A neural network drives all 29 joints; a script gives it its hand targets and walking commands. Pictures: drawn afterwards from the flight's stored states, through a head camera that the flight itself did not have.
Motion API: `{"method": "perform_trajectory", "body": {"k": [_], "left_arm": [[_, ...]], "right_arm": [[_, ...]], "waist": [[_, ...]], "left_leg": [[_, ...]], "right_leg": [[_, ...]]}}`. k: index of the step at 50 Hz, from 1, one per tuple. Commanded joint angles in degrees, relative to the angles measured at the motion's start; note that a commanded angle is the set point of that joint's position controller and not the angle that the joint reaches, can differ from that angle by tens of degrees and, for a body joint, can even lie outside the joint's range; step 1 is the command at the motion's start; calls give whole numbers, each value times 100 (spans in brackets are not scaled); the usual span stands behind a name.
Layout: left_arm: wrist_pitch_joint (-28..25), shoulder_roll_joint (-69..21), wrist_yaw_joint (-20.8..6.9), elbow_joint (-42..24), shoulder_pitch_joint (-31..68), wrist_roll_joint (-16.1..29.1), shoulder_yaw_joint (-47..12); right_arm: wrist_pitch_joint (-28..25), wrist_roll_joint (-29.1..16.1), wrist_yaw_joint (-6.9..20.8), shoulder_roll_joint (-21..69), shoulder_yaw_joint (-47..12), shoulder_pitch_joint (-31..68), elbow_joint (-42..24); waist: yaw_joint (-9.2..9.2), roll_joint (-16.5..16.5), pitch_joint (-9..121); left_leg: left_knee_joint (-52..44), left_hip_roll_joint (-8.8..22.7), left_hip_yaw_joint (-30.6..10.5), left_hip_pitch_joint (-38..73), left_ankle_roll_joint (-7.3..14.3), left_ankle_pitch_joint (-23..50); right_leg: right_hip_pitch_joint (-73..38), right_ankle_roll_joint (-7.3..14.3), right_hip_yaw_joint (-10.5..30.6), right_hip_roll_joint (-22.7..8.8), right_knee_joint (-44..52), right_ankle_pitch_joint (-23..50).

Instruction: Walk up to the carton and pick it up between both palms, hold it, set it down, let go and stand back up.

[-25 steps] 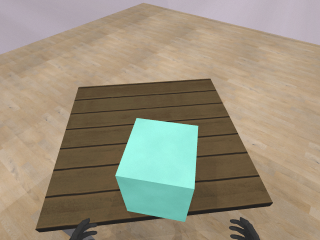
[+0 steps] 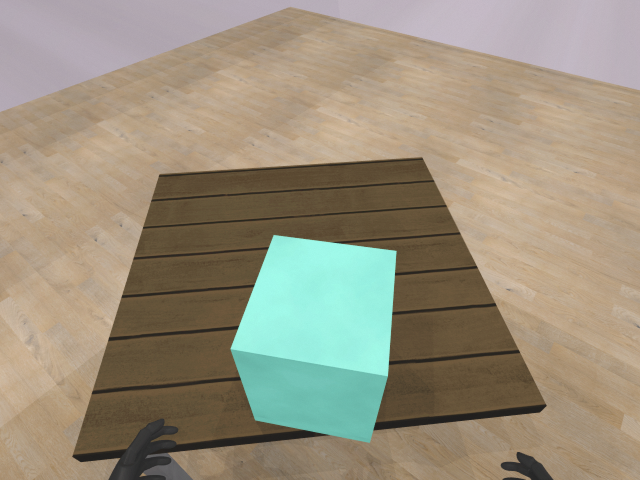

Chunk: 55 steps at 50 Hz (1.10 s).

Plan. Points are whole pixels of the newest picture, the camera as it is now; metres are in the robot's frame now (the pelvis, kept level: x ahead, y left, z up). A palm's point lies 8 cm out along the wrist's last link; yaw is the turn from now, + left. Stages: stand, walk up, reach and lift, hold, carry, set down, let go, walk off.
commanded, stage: stand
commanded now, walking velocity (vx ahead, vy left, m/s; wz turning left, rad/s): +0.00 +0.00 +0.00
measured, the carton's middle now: (322, 339) +0.38 +0.00 -0.10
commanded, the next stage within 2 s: none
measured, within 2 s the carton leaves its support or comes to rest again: neither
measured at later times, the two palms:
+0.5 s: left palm out of the picture +0.16 +0.26 -0.08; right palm out of the picture +0.12 -0.27 -0.09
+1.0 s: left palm out of the picture +0.15 +0.26 -0.08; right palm out of the picture +0.12 -0.27 -0.09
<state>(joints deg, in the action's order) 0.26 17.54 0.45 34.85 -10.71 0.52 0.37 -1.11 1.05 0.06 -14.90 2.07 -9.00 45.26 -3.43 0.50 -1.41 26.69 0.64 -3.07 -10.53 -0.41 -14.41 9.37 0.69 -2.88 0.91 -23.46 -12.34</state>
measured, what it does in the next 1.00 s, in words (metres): stands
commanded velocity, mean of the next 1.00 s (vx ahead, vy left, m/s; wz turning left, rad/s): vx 0.00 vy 0.00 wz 0.00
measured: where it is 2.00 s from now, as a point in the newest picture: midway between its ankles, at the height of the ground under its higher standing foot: outside the picture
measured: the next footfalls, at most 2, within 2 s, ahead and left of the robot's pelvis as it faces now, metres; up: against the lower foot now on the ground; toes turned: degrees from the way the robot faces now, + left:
none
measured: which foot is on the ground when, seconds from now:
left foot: down 0.00-1.00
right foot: down 0.00-1.00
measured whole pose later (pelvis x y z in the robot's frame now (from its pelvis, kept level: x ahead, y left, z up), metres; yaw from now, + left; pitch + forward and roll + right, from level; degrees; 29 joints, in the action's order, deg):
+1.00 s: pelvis +0.00 +0.00 +0.00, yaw +0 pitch -2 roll -1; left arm -0.8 18.4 -0.1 40.3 -10.7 0.5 0.4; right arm -0.7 1.0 0.1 -15.6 1.4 -9.0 45.3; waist -3.4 0.5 -1.4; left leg 26.7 0.6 -3.1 -10.5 -0.4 -14.4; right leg 9.4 0.8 -2.9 0.9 -23.5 -12.4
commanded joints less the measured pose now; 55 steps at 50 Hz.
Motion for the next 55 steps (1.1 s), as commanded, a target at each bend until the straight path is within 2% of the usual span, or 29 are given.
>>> {"method": "perform_trajectory", "body": {"k": [1, 2, 7, 11, 15, 17, 19, 20, 22, 27, 30, 33, 34, 35, 39, 40, 41, 42, 43, 44, 45, 46, 47, 48, 49, 50, 51, 53, 55], "left_arm": [[-294, 1195, 13, 14, 133, -323, 389], [-305, 1226, 11, 7, 127, -304, 391], [-340, 1147, 21, 34, 261, -327, 388], [-339, 1172, -26, 139, 67, -262, 355], [-353, 1141, -47, 169, 39, -298, 337], [-329, 1165, 7, 190, 177, -268, 327], [-332, 1327, 17, 256, 180, -286, 391], [-317, 1274, 21, 237, 145, -302, 370], [-302, 1175, 6, 337, 129, -234, 353], [-364, 1267, 9, 381, 102, -257, 371], [-315, 1214, -13, 431, 150, -269, 354], [-329, 1207, -13, 429, 105, -274, 345], [-328, 1220, -2, 435, 186, -243, 364], [-349, 1199, -18, 434, 261, -225, 307], [-376, 1317, -22, 531, 178, -250, 394], [-350, 1288, 3, 554, 143, -286, 377], [-345, 1319, -7, 516, 160, -252, 378], [-365, 1314, -19, 564, 101, -275, 386], [-367, 1167, -16, 525, 201, -257, 325], [-352, 1309, 4, 540, 278, -243, 354], [-325, 1206, 2, 588, 209, -255, 323], [-354, 1321, 26, 589, 261, -217, 360], [-380, 1206, -11, 526, 268, -214, 326], [-352, 1260, 10, 604, 227, -257, 356], [-369, 1211, -23, 598, 211, -252, 333], [-354, 1227, -19, 628, 160, -251, 330], [-359, 1236, -8, 703, 165, -217, 337], [-370, 1290, -15, 668, 174, -226, 353], [-326, 1269, -13, 700, 148, -242, 330]], "right_arm": [[-67, 138, -47, -1437, 112, 153, -134], [-65, 121, -21, -1443, 129, 230, -181], [-82, 87, -50, -1548, 203, 193, -183], [-73, 72, -18, -1599, 186, 32, -110], [-70, 72, -4, -1582, 177, 111, -124], [-74, 77, -10, -1527, 142, 221, -176], [-58, 76, -4, -1440, 106, 203, -122], [-83, 70, -40, -1425, 122, 126, -124], [-120, 60, -37, -1584, 161, 214, -38], [-117, 54, -11, -1481, 132, 121, -113], [-136, 47, -38, -1617, 174, 223, -45], [-115, 51, -4, -1493, 163, 93, -43], [-132, 43, -7, -1661, 190, 167, -22], [-132, 45, 10, -1629, 195, 174, -51], [-119, 50, -44, -1510, 170, 182, 32], [-117, 74, -36, -1621, 191, 192, -3], [-74, 43, -54, -1573, 204, 163, 38], [-110, 27, -15, -1565, 189, 149, 36], [-107, 32, -13, -1586, 193, 70, 5], [-110, 31, 8, -1613, 185, 18, 122], [-120, 50, 21, -1559, 151, 204, 43], [-107, 45, 3, -1538, 161, 157, 33], [-119, 54, -18, -1623, 208, 235, 76], [-127, 27, -32, -1526, 191, 103, 1], [-103, 55, -39, -1595, 199, 119, 96], [-124, 32, -33, -1629, 182, 120, 103], [-106, 36, -4, -1622, 198, 88, 112], [-133, 26, -25, -1627, 208, 45, 114], [-132, 38, -14, -1620, 212, 37, 79]], "waist": [[319, 17, 250], [388, 76, 216], [269, 189, 229], [246, 108, 444], [371, 85, 573], [277, 212, 371], [296, 14, 343], [236, 166, 551], [337, 224, 529], [287, 96, 534], [352, 392, 542], [270, -34, 568], [347, 130, 563], [287, 410, 375], [304, -81, 534], [268, 360, 419], [339, 268, 610], [298, 6, 619], [226, -22, 563], [185, 87, 547], [332, 176, 570], [243, 231, 440], [335, 317, 446], [188, 197, 650], [284, 94, 446], [330, 358, 513], [284, 176, 465], [305, 368, 505], [243, 157, 526]], "left_leg": [[-497, 381, -241, -365, 211, 327], [-456, 413, -270, -478, 241, 417], [-395, 388, -263, -182, 200, 827], [-396, 412, -259, -30, 220, 813], [-400, 448, -282, 1, 226, 753], [-499, 455, -307, -176, 228, 745], [-493, 470, -299, -100, 238, 789], [-448, 433, -282, 52, 220, 805], [-518, 454, -338, 2, 229, 790], [-444, 442, -347, -53, 237, 896], [-448, 482, -286, 7, 209, 965], [-456, 517, -375, 98, 230, 899], [-473, 485, -336, 10, 235, 949], [-534, 480, -324, 75, 206, 1054], [-542, 493, -359, 146, 247, 1101], [-455, 459, -263, 122, 161, 1036], [-461, 477, -295, 140, 194, 1223], [-387, 489, -272, 179, 195, 1066], [-479, 436, -294, 169, 202, 980], [-549, 503, -310, 211, 202, 1004], [-501, 537, -279, 193, 216, 1187], [-537, 500, -267, 81, 191, 1102], [-552, 482, -284, 54, 184, 1078], [-545, 530, -359, 167, 227, 1060], [-557, 545, -379, 19, 210, 1002], [-519, 522, -310, 76, 200, 1115], [-569, 519, -356, 22, 197, 1166], [-508, 568, -365, 109, 188, 1234], [-479, 507, -359, 177, 215, 1179]], "right_leg": [[-215, 113, 735, -548, 110, 338], [-289, 124, 708, -601, 131, 509], [-198, 106, 739, -621, 127, 917], [-314, 148, 747, -635, 166, 922], [-353, 158, 711, -668, 213, 825], [-296, 145, 703, -689, 191, 753], [-258, 209, 762, -654, 186, 773], [-288, 151, 730, -632, 223, 881], [-429, 112, 703, -678, 161, 740], [-390, 150, 695, -712, 105, 766], [-367, 181, 665, -678, 182, 885], [-350, 224, 666, -700, 168, 865], [-384, 161, 670, -693, 165, 750], [-198, 166, 703, -709, 187, 739], [-406, 167, 699, -744, 192, 976], [-314, 177, 723, -716, 289, 1118], [-403, 191, 683, -732, 224, 1021], [-412, 177, 658, -715, 214, 992], [-393, 141, 617, -692, 252, 1069], [-262, 150, 705, -739, 208, 1009], [-369, 149, 637, -728, 222, 1055], [-378, 146, 680, -737, 230, 963], [-352, 161, 713, -717, 230, 926], [-435, 186, 688, -764, 216, 932], [-395, 165, 714, -758, 276, 925], [-413, 192, 709, -784, 294, 964], [-445, 166, 681, -779, 216, 963], [-369, 180, 675, -774, 260, 964], [-378, 204, 618, -719, 202, 979]]}}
